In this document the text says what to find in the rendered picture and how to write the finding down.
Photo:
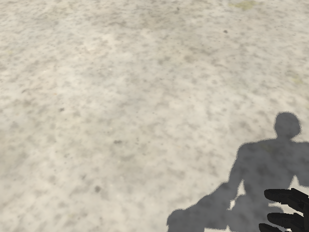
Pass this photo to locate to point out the robot right hand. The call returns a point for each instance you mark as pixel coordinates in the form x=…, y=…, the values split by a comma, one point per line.
x=295, y=199

